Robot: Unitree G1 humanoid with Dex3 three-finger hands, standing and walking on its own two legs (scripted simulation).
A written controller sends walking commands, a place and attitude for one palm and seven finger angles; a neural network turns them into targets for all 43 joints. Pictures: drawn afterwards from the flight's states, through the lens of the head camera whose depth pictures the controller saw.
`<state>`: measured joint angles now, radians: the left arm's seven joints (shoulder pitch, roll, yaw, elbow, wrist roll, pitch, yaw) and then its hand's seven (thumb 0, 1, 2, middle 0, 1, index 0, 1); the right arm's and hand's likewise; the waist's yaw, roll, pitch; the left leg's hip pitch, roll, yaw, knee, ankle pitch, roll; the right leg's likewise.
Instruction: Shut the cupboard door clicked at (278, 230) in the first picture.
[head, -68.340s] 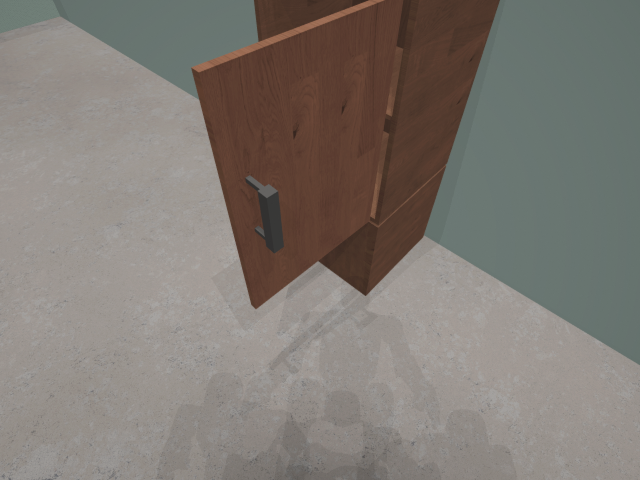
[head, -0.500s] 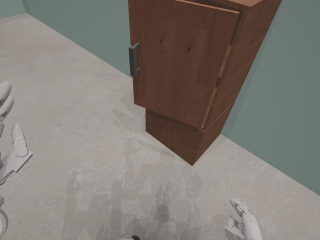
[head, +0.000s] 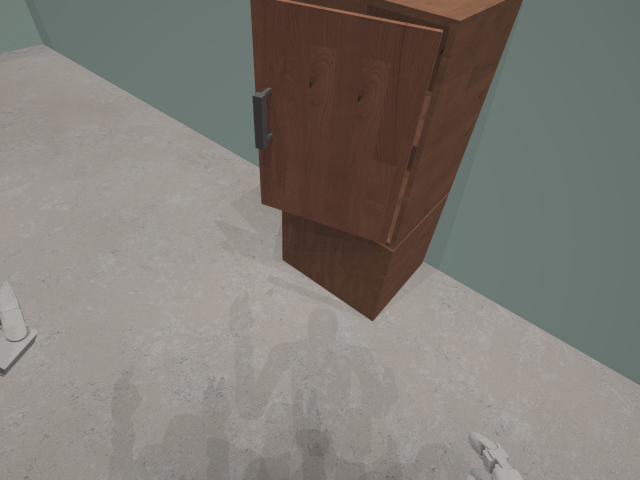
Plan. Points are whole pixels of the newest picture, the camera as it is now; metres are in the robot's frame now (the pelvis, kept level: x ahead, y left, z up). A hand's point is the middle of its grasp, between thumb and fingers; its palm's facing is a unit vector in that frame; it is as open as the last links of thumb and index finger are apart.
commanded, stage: stop stepping back and stand still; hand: left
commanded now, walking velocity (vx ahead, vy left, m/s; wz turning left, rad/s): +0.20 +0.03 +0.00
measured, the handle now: (264, 118) +0.96 +0.17 -0.02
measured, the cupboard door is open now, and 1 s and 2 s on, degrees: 17 17 17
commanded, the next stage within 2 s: let the arm hang, fingers relaxed in 0.46 s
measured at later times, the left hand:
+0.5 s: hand (13, 341) +0.20 +0.28 +0.16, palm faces +0.45 -0.79 -0.42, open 7.4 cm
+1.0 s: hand out of the picture -0.01 +0.22 -0.17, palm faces -0.01 -0.98 -0.21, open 7.1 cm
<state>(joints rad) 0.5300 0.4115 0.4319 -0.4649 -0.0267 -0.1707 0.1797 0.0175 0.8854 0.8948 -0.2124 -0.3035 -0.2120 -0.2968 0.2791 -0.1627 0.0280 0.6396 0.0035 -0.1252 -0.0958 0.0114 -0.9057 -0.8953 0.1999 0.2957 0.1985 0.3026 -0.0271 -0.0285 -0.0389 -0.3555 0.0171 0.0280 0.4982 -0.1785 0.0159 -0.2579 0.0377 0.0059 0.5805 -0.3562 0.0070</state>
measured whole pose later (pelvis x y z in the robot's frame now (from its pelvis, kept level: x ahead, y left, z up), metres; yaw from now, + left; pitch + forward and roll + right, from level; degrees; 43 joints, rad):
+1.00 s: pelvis -0.02 +0.02 +0.00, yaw +0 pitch -1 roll -1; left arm 0.30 0.24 0.01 1.02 0.02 0.03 0.01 -0.01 0.97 0.89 -0.21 -0.30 -0.21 -0.30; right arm 0.26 -0.24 0.00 1.03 -0.02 0.03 -0.01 0.00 -0.91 -0.90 0.20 0.30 0.20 0.30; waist 0.00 -0.03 0.05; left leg -0.28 0.01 0.02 0.47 -0.17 0.01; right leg -0.20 0.02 0.01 0.45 -0.23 -0.01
